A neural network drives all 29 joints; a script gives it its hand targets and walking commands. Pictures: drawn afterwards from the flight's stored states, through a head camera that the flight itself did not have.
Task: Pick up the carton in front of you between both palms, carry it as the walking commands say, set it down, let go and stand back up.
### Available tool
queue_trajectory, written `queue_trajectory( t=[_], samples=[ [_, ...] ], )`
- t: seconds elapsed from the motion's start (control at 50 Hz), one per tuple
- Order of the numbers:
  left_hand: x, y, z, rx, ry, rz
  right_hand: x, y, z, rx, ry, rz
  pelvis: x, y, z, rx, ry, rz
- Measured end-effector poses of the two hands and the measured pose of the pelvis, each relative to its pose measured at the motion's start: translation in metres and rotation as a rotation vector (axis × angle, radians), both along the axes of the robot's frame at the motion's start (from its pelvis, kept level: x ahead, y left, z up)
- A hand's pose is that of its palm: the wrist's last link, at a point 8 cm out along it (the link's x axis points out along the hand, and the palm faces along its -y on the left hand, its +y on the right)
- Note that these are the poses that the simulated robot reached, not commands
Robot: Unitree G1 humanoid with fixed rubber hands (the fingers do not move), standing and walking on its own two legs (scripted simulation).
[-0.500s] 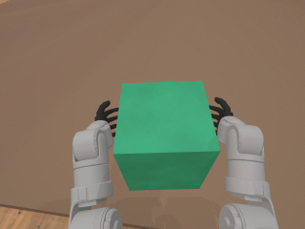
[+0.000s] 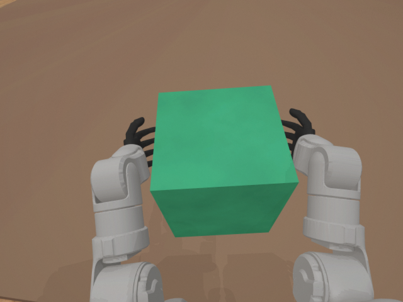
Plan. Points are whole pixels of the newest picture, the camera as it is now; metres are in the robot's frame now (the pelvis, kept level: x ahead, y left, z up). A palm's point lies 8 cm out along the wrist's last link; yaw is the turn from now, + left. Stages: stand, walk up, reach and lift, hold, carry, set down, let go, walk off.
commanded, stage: carry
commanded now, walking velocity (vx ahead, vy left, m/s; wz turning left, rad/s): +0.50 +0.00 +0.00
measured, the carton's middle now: (218, 168) +0.35 +0.00 +0.08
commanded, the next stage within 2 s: none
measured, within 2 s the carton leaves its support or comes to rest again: neither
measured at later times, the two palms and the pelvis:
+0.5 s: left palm (141, 70) +0.65 +0.20 +0.15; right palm (254, 69) +0.62 -0.10 +0.15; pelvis +0.28 +0.08 +0.04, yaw -1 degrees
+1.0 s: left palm (154, 21) +0.93 +0.20 +0.18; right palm (241, 16) +0.95 -0.10 +0.18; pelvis +0.60 +0.03 +0.06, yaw +3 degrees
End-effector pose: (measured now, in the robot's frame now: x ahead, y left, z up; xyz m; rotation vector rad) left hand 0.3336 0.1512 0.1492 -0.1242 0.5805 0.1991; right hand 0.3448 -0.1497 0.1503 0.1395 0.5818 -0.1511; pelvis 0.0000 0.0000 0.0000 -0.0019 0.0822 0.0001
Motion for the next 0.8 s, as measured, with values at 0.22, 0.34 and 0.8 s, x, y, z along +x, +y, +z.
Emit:
queue_trajectory(
  t=[0.22,0.34,0.8],
  samples=[
    [0.123,0.032,-0.007,0.022,-0.017,0.013,0.124,0.03,-0.016,0.013,-0.019,-0.017,0.117,0.03,-0.005,0.011,0.009,-0.027],
    [0.228,0.046,-0.029,-0.018,-0.006,-0.07,0.205,0.047,-0.029,-0.006,-0.005,-0.073,0.204,0.063,-0.01,0.025,-0.01,-0.022],
    [0.491,0.059,0.084,-0.016,-0.062,-0.018,0.48,0.058,0.088,-0.043,-0.058,-0.019,0.484,0.057,0.063,0.008,-0.007,0.013]
  ],
)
